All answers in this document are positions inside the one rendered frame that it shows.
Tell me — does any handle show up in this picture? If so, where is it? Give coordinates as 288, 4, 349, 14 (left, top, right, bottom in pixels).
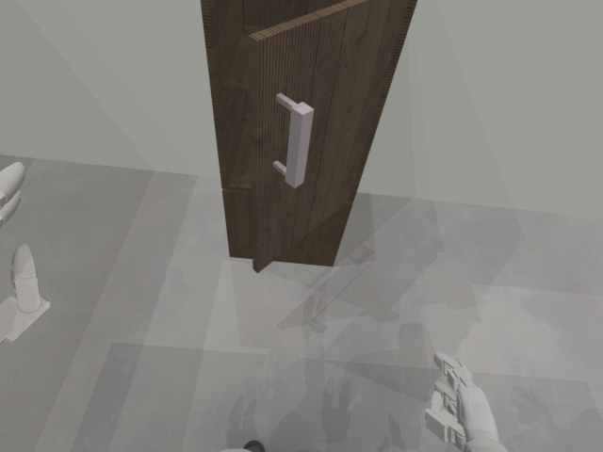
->
273, 93, 314, 188

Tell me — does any cupboard door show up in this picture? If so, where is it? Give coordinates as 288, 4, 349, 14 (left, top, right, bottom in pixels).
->
248, 0, 409, 273

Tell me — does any robot right hand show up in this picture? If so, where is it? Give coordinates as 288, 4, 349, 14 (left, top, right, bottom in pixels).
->
426, 351, 499, 452

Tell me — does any robot left hand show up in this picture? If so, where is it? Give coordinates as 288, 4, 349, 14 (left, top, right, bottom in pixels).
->
0, 162, 50, 345

